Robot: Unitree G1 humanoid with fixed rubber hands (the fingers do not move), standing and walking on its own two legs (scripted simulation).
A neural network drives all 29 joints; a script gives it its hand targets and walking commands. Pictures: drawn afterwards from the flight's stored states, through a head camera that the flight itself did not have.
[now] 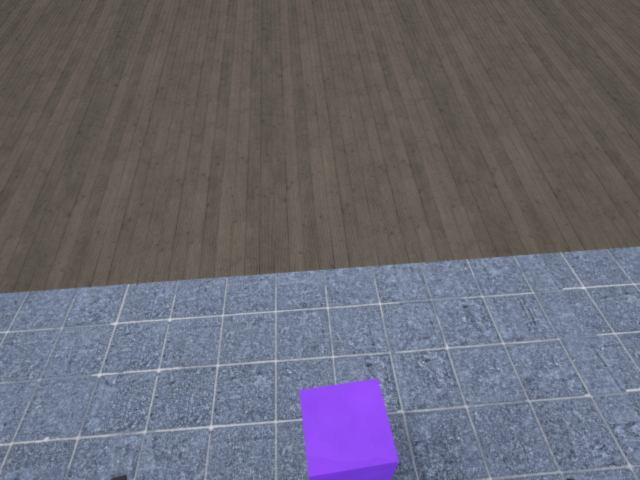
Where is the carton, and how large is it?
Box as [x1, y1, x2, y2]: [299, 378, 398, 479]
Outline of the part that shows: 377,378 299,390 309,479 390,479 398,460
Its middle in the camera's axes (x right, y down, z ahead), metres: +0.07 +0.53 +1.04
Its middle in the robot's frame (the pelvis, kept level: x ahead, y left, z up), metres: +0.38 -0.02 -0.66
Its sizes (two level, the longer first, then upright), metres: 0.210 0.200 0.250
